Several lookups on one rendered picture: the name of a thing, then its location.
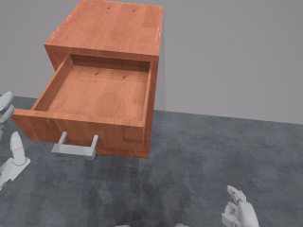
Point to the right robot hand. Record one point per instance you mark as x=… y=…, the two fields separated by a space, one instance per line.
x=242 y=215

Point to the cabinet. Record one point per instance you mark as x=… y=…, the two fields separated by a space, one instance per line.
x=112 y=29

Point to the left robot hand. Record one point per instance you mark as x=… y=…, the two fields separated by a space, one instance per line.
x=13 y=167

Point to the handle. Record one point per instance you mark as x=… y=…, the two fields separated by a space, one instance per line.
x=75 y=152

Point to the drawer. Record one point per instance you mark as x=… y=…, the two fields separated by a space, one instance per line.
x=92 y=95

